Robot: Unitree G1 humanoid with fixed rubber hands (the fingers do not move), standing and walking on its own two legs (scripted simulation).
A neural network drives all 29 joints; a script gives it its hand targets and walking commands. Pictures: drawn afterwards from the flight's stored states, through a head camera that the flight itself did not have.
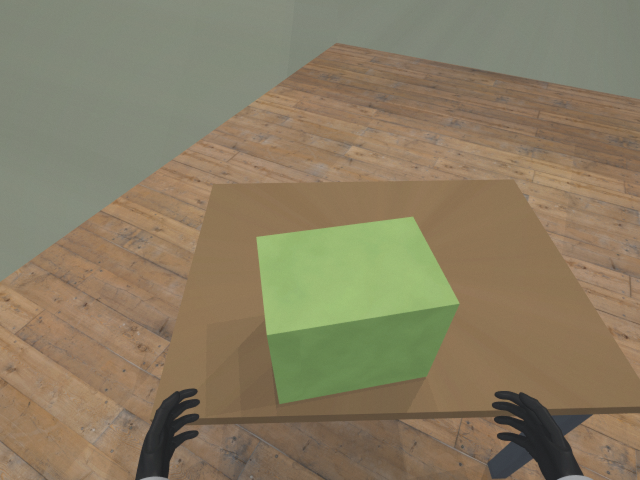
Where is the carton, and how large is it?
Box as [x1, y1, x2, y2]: [256, 217, 459, 403]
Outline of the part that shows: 413,217 256,237 266,332 279,403 426,376 459,303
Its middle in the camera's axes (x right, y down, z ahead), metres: +0.05 +0.11 +0.64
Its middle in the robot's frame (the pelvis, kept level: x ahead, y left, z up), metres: +0.40 -0.01 -0.06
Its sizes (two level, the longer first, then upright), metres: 0.260 0.178 0.220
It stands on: a table, 0.60 m high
